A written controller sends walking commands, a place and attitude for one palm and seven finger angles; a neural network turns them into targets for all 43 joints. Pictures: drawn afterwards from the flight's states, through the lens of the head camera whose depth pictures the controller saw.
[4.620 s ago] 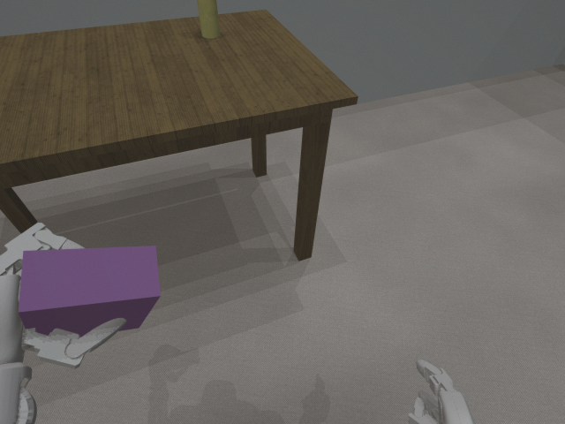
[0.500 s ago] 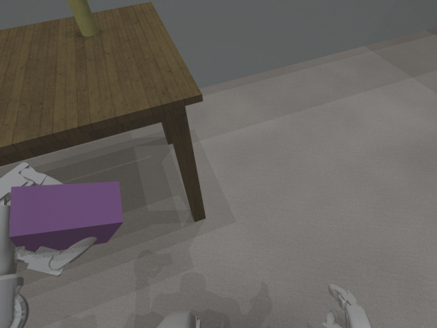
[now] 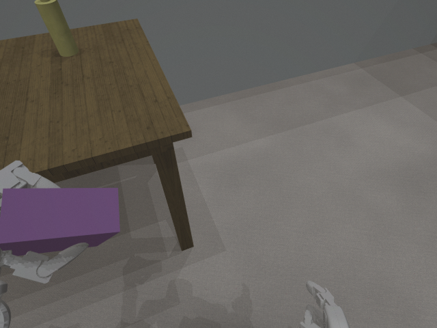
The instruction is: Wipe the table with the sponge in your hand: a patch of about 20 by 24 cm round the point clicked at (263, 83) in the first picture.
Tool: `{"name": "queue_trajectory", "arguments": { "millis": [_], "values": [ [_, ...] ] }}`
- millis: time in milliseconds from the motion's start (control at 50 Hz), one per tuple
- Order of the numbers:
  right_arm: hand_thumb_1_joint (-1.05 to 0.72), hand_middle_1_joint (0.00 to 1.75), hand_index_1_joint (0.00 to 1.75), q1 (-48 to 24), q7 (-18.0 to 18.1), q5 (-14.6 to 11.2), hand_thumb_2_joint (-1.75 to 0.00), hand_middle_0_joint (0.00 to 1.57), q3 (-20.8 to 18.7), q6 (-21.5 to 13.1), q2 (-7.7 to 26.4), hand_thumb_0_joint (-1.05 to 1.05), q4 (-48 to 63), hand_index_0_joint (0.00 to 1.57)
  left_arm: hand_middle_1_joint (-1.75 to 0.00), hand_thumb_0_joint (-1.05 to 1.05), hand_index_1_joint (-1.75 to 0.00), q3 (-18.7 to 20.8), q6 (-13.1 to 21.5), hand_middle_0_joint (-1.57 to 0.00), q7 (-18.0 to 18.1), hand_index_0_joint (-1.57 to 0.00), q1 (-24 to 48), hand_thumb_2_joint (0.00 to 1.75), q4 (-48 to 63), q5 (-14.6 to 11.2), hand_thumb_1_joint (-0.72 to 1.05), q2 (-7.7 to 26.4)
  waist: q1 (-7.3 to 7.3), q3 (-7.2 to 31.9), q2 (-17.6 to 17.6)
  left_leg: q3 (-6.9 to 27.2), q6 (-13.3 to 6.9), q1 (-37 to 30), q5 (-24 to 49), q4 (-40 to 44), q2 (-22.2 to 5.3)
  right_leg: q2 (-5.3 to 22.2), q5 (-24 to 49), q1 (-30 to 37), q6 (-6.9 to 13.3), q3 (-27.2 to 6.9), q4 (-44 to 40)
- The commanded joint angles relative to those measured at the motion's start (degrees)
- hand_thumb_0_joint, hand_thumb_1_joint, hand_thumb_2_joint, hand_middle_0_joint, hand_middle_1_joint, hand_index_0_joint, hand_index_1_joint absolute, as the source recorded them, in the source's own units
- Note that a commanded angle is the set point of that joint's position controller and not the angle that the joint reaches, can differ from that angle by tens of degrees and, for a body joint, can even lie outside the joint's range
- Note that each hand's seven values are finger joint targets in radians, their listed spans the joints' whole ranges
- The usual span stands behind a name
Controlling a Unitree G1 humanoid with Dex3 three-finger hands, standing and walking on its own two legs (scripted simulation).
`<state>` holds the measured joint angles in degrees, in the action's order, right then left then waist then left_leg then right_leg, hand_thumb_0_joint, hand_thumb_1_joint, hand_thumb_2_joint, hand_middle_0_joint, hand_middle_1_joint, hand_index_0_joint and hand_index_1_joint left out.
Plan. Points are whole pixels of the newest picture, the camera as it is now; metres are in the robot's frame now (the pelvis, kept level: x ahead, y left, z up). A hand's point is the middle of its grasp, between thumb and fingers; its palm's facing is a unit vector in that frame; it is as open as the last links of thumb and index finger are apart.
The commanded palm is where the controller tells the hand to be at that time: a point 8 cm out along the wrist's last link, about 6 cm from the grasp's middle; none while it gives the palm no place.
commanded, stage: take the last steps up to it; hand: left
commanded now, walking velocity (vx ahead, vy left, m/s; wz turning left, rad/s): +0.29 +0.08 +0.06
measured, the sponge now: (75, 222) +0.22 +0.21 +0.16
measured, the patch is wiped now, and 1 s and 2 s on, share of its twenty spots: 0.00 0.00 0.00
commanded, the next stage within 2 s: come to a stop and stand still in 0.58 s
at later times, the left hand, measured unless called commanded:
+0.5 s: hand (68, 154) +0.33 +0.26 +0.17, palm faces +0.44 -0.80 -0.40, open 9.7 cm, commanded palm +0.26 +0.30 +0.18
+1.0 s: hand (105, 135) +0.38 +0.22 +0.16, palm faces +0.37 -0.80 -0.48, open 9.7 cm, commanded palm +0.31 +0.28 +0.18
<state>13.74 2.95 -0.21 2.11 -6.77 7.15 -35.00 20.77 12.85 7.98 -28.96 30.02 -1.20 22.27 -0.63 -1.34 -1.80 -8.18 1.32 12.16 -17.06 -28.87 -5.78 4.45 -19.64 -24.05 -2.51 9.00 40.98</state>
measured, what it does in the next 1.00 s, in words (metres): walks ahead: right foot, then left foot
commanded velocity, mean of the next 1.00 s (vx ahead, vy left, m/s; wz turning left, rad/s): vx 0.09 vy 0.08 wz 0.01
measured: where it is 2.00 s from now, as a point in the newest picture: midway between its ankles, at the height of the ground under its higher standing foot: outside the picture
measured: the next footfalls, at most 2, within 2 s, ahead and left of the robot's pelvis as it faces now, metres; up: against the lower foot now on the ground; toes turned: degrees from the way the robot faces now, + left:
right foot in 0.04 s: +0.10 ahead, -0.12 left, +0.00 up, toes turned -9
left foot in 0.40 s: +0.18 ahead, +0.12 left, +0.00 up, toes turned +11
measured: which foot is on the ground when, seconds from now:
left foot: down 0.00-0.04, up 0.06-0.38, down 0.40-0.76, up 0.78-1.00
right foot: up 0.00-0.02, down 0.04-0.42, up 0.44-0.72, down 0.74-1.00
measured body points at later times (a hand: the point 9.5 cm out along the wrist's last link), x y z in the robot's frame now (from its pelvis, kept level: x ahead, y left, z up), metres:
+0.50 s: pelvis +0.11 +0.01 -0.01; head +0.14 +0.03 +0.44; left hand +0.30 +0.30 +0.19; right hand +0.30 -0.23 -0.08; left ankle +0.14 +0.11 -0.74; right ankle +0.05 -0.11 -0.69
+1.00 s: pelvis +0.17 -0.01 +0.00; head +0.22 -0.02 +0.45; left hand +0.36 +0.26 +0.19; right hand +0.35 -0.25 -0.09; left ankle +0.15 +0.12 -0.71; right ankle +0.18 -0.10 -0.74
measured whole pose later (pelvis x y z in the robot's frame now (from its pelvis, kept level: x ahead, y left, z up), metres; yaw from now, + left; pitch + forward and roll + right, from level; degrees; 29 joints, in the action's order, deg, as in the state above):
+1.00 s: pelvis +0.17 -0.01 +0.00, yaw +2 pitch +1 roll +2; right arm 8.3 4.5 -0.2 -0.3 -1.9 13.9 -33.1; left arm 20.1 10.7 9.4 -30.2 32.5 -0.8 21.4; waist 1.6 -5.2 1.0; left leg -4.5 2.6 19.9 -23.6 -42.3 -1.5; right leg 4.6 -15.9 -17.2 1.9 8.7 32.3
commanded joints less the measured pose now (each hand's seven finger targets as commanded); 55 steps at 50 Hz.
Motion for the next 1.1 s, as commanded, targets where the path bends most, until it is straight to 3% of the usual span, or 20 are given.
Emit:
{"name": "queue_trajectory", "arguments": {
  "millis": [0,20,40,80,120,180,340,360,400,420,480,540,680,700,740,760,800,860,1000,1080],
  "values": [
    [-0.9,0.3,0.3,-6.1,1.9,-0.1,-0.9,0.2,-4.4,-1.5,9.9,0.0,6.9,0.2,-1.6,0.0,-1.6,6.2,2.1,-1.2,1.7,-1.2,7.5,1.3,7.0,0.3,0.1,8.4,-0.28,6.8,0.9,1.6,-5.2,9.9,-1.4,-10.1,-4.5,2.6,3.0,19.7,3.1,-5.6,-16.0],
    [-0.9,0.3,0.3,-5.9,1.6,-0.1,-0.9,0.2,-4.1,-1.0,8.2,0.0,7.4,0.2,-1.6,0.0,-1.6,7.2,1.9,-1.2,2.0,-1.2,8.1,1.3,7.3,0.6,0.1,10.6,-0.18,7.9,17.4,-1.7,-2.4,21.9,-9.7,-27.0,3.0,15.6,7.5,26.2,9.2,-28.2,-22.3],
    [-0.9,0.3,0.3,-8.1,1.3,0.3,-0.9,0.2,-4.0,-1.7,9.5,0.0,7.7,0.2,-1.6,0.0,-1.6,9.0,2.1,-1.2,2.4,-1.2,10.4,1.3,8.5,-0.2,0.1,12.2,-1.15,7.8,18.7,4.8,-1.2,27.1,-14.9,-37.9,3.8,22.8,8.1,24.9,13.4,-38.9,-26.1],
    [-0.9,0.3,0.3,-7.9,0.5,0.1,-0.9,0.2,-4.4,-1.6,10.2,0.0,6.3,0.2,-1.6,0.0,-1.6,8.6,2.9,-1.2,1.5,-1.2,10.4,1.3,9.7,-0.8,0.1,11.6,-0.12,5.6,14.7,9.5,-0.2,28.4,-9.1,-45.3,1.4,21.6,3.1,21.8,13.9,-35.0,-26.2],
    [-0.9,0.3,0.3,-8.6,0.4,0.2,-0.9,0.2,-3.9,-0.4,9.6,0.0,5.4,0.2,-1.6,0.0,-1.6,8.3,3.9,-1.2,1.3,-1.2,6.6,1.3,10.4,-0.1,0.1,9.9,0.12,5.0,8.1,8.3,0.7,26.5,-4.9,-42.4,0.2,17.6,17.1,19.5,11.8,-20.8,-23.7],
    [-0.9,0.3,0.3,-8.7,0.7,0.4,-0.9,0.2,-4.2,0.3,9.4,0.0,6.9,0.2,-1.6,0.0,-1.6,8.7,4.7,-1.2,1.8,-1.2,4.3,1.3,12.5,0.1,0.1,9.8,0.45,7.7,9.1,4.9,0.4,18.8,-3.6,-25.5,0.0,15.2,30.3,18.8,10.2,-11.2,-20.7],
    [-0.9,0.3,0.3,-5.6,1.3,0.4,-0.9,0.2,-5.8,0.9,10.2,0.0,9.7,0.2,-1.6,0.0,-1.6,7.0,3.7,-1.2,3.3,-1.2,4.2,1.3,12.4,-0.2,0.1,7.9,0.49,8.0,7.8,-3.1,-0.9,0.6,6.9,1.9,4.1,11.0,19.5,15.9,7.1,-7.9,-13.7],
    [-0.9,0.3,0.3,-5.1,1.7,0.1,-0.9,0.2,-6.1,0.8,11.0,0.0,9.9,0.2,-1.6,0.0,-1.6,6.1,3.9,-1.2,3.2,-1.2,5.6,1.3,13.0,-0.2,0.1,7.8,1.21,7.8,2.6,0.2,-2.2,-5.0,8.1,4.5,1.8,9.2,16.3,11.6,5.6,-6.7,-7.6],
    [-0.9,0.3,0.3,-5.1,1.3,-0.4,-0.9,0.2,-6.3,0.2,12.5,0.0,10.8,0.2,-1.6,0.0,-1.6,5.8,5.0,-1.2,3.0,-1.2,9.0,1.3,14.2,-0.3,0.1,8.0,0.94,8.9,-14.5,24.9,-11.7,-12.7,21.2,9.7,-15.5,-1.4,-14.6,-4.4,1.3,-2.4,13.7],
    [-0.9,0.3,0.3,-5.9,1.5,0.5,-0.9,0.2,-5.3,-0.4,11.4,0.0,10.0,0.2,-1.6,0.0,-1.6,7.0,5.4,-1.2,2.8,-1.2,9.5,1.3,14.1,0.4,0.1,10.7,1.2,8.7,-18.4,31.0,-14.3,-11.1,19.0,12.6,-18.7,-1.2,-17.7,-8.2,1.8,-5.6,23.4],
    [-0.9,0.3,0.3,-5.3,0.6,-0.2,-0.9,0.2,-5.7,-1.7,11.2,0.0,8.5,0.2,-1.6,0.0,-1.6,6.7,5.0,-1.2,2.0,-1.2,6.9,1.3,17.2,0.2,0.1,10.0,0.63,8.3,-10.1,20.1,-13.9,-12.4,25.7,8.5,-14.8,0.9,-10.6,-12.2,1.0,-6.9,22.6],
    [-0.9,0.3,0.3,-5.2,0.1,-0.1,-0.9,0.2,-5.2,-1.9,11.1,0.0,8.5,0.2,-1.6,0.0,-1.6,5.7,3.6,-1.2,1.6,-1.2,1.2,1.3,16.0,-0.8,0.1,6.9,0.5,8.7,-11.7,10.6,-10.9,-6.1,26.6,8.9,-10.8,-0.4,-4.0,-3.8,0.7,-3.1,12.3],
    [-0.9,0.3,0.3,-6.4,1.6,-0.2,-0.9,0.2,-3.8,-1.1,10.7,0.0,8.3,0.2,-1.6,0.0,-1.6,5.9,1.6,-1.2,1.8,-1.2,5.4,1.3,10.3,-0.8,0.1,7.7,0.63,7.0,-7.0,5.6,-6.1,0.7,13.3,3.6,-9.3,-2.9,3.8,12.0,0.5,0.8,-11.7],
    [-0.9,0.3,0.3,-5.9,1.6,-0.1,-0.9,0.2,-3.7,-0.8,10.6,0.0,8.2,0.2,-1.6,0.0,-1.6,6.0,1.4,-1.2,1.9,-1.2,5.3,1.3,9.1,-0.6,0.1,7.8,0.75,7.2,-4.9,5.0,-4.7,3.4,11.5,0.4,-7.6,-1.3,9.7,16.2,1.3,-1.8,-15.7],
    [-0.9,0.3,0.3,-5.6,1.3,0.0,-0.9,0.2,-2.7,-0.3,8.6,0.0,8.7,0.2,-1.6,0.0,-1.6,6.5,1.3,-1.2,2.3,-1.2,7.3,1.3,8.2,-0.4,0.1,9.8,1.91,8.5,9.2,0.1,0.1,11.8,-1.7,-11.8,1.9,12.9,38.6,21.8,7.0,-19.5,-17.2],
    [-0.9,0.3,0.3,-6.4,0.6,-0.5,-0.9,0.2,-3.3,-0.4,9.1,0.0,9.0,0.2,-1.6,0.0,-1.6,6.0,0.6,-1.2,1.9,-1.2,8.3,1.3,7.1,-1.2,0.1,8.5,0.92,8.9,16.6,2.6,1.3,13.8,-12.3,-21.1,4.4,17.1,45.0,20.9,9.7,-24.5,-19.2],
    [-0.9,0.3,0.3,-7.8,0.6,-0.4,-0.9,0.2,-2.9,0.0,8.5,0.0,8.3,0.2,-1.6,0.0,-1.6,8.1,0.7,-1.2,2.5,-1.2,5.1,1.3,8.4,-0.8,0.1,10.5,0.63,9.2,15.5,7.7,1.3,16.4,-14.0,-30.1,3.3,18.9,52.5,22.5,11.5,-21.6,-17.0],
    [-0.9,0.3,0.3,-10.3,1.4,-0.1,-0.9,0.2,-1.9,1.3,7.5,0.0,9.7,0.2,-1.6,0.0,-1.6,9.2,1.7,-1.2,3.1,-1.2,2.2,1.3,13.0,-0.2,0.1,10.2,0.25,11.8,10.0,5.6,1.7,13.9,-11.7,-22.4,3.5,15.4,57.7,24.5,9.5,-12.9,-13.2],
    [-0.9,0.3,0.3,-6.1,2.1,0.4,-0.9,0.2,-4.0,3.4,9.4,0.0,10.7,0.2,-1.6,0.0,-1.6,8.8,1.6,-1.2,3.9,-1.2,-1.9,1.3,15.9,-0.5,0.1,9.1,1.44,13.1,6.7,3.3,1.1,0.6,9.4,2.2,3.7,10.3,38.9,19.3,5.7,-8.3,-9.8],
    [-0.9,0.3,0.3,-5.8,2.0,0.6,-0.9,0.2,-4.4,1.7,11.1,0.0,11.5,0.2,-1.6,0.0,-1.6,7.5,3.0,-1.2,2.8,-1.2,-0.9,1.3,15.5,-0.5,0.1,9.1,0.44,8.6,-13.7,18.8,-6.7,-3.9,46.2,8.3,-12.9,-1.4,-7.7,4.6,0.8,-4.9,1.9]
  ]
}}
